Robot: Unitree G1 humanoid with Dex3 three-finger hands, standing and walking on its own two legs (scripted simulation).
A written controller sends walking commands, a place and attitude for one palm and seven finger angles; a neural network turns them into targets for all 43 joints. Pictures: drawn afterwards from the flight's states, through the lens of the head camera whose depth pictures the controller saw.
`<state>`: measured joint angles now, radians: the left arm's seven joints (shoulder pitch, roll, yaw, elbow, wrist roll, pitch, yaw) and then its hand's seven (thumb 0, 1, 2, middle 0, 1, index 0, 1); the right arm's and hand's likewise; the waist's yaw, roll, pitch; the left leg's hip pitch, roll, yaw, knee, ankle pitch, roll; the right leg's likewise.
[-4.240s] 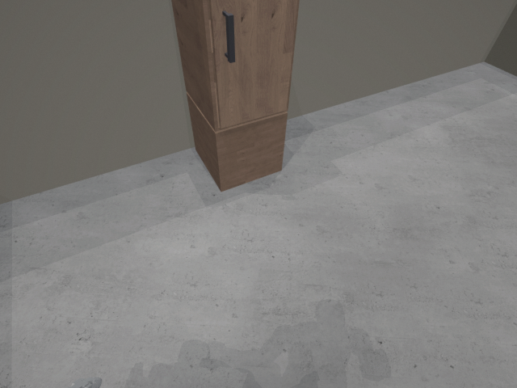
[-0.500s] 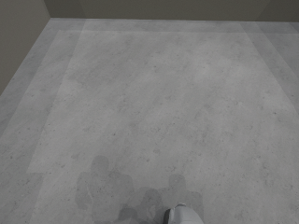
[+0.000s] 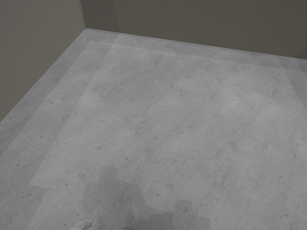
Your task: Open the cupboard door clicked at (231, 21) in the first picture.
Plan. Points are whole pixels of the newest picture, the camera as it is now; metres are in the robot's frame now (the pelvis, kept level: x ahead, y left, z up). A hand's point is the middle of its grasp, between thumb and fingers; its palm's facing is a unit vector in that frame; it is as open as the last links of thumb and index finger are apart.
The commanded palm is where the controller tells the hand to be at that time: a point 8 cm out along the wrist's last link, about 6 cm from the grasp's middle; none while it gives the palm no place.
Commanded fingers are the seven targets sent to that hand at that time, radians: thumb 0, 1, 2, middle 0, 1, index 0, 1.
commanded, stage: turn to face it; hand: left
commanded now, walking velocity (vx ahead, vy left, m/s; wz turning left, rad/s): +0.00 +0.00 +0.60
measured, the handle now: out of the picture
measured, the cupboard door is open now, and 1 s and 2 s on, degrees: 0 0 0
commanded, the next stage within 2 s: none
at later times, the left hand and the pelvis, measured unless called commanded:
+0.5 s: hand out of the picture +0.06 +0.19 -0.14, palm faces +0.29 -0.91 -0.29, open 7.4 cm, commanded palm none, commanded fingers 0.00 0.90 0.90 -0.20 -0.30 -0.20 -0.30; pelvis +0.00 -0.04 +0.00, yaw +15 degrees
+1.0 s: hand out of the picture -0.12 +0.19 -0.17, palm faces +0.59 -0.76 -0.26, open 7.4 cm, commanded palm none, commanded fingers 0.00 0.90 0.90 -0.20 -0.30 -0.20 -0.30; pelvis -0.03 -0.02 +0.00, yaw +35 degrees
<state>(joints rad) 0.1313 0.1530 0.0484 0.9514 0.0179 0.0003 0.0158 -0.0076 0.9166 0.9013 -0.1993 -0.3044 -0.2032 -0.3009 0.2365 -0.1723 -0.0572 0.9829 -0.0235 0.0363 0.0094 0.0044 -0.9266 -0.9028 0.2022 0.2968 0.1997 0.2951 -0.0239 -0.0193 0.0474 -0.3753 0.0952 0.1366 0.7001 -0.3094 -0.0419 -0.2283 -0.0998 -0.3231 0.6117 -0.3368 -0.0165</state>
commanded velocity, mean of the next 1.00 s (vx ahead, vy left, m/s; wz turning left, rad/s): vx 0.00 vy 0.00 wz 0.60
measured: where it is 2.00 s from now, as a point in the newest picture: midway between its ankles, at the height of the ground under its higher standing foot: outside the picture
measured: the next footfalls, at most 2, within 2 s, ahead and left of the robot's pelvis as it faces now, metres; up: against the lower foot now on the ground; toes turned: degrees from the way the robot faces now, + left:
left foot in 0.02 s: +0.09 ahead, +0.10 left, +0.00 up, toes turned +10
right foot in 0.48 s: +0.08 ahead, -0.15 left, +0.00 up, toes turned +12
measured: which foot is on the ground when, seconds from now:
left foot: up 0.00-0.00, down 0.02-0.48, up 0.50-0.86, down 0.88-1.00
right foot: down 0.00-0.02, up 0.04-0.46, down 0.48-0.88, up 0.90-1.00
